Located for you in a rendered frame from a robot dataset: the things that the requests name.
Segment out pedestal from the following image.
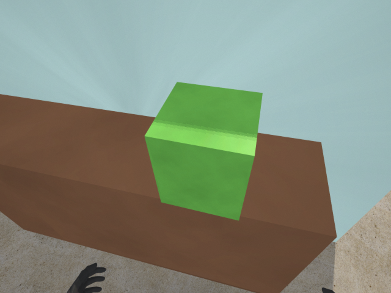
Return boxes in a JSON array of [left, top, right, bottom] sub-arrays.
[[0, 94, 337, 293]]

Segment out robot left hand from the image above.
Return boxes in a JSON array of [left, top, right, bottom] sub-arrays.
[[67, 263, 106, 293]]

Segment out carton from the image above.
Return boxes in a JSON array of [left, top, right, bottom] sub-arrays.
[[145, 82, 263, 220]]

